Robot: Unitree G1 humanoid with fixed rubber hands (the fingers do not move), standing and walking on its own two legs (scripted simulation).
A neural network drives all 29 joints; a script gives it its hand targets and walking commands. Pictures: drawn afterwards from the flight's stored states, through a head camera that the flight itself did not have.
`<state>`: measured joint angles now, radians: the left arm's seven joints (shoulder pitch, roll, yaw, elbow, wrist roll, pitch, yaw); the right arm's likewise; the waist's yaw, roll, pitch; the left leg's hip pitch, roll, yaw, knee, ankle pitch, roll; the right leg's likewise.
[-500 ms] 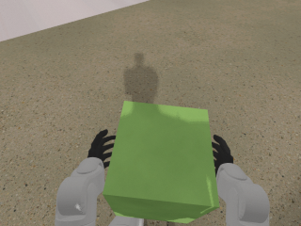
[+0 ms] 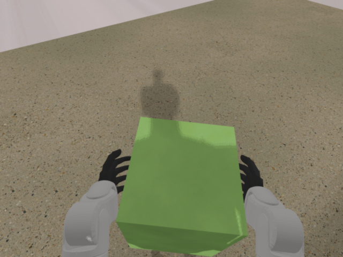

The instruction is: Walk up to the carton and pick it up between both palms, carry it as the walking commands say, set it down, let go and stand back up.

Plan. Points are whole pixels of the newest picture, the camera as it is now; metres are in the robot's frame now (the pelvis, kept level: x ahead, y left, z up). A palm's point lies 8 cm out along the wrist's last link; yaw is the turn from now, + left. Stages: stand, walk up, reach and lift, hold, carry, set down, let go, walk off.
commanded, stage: carry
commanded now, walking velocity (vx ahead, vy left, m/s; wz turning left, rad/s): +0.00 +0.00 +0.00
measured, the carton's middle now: (178, 191) +0.26 +0.01 +0.03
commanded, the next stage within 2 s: none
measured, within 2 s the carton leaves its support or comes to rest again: neither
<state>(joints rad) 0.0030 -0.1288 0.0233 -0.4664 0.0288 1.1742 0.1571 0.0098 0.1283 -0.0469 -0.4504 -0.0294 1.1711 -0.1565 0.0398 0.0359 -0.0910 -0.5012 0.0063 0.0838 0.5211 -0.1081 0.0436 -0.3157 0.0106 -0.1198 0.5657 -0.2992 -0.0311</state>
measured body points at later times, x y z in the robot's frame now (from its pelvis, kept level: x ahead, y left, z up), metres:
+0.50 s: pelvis -0.12 +0.05 +0.00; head -0.12 +0.05 +0.45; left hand +0.12 +0.22 +0.07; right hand +0.14 -0.08 +0.07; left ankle -0.09 +0.15 -0.69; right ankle -0.08 -0.03 -0.73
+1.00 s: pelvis -0.31 +0.06 +0.00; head -0.28 +0.05 +0.44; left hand -0.05 +0.21 +0.07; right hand -0.04 -0.09 +0.06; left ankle -0.20 +0.17 -0.70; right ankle -0.28 -0.05 -0.73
